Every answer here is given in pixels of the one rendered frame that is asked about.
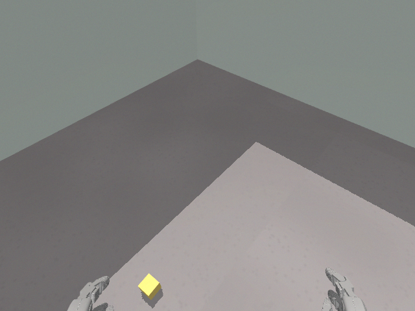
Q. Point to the right robot hand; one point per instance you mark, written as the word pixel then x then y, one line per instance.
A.
pixel 344 299

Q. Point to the cube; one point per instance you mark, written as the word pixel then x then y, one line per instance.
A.
pixel 149 286

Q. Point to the left robot hand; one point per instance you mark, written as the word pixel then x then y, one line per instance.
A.
pixel 89 294

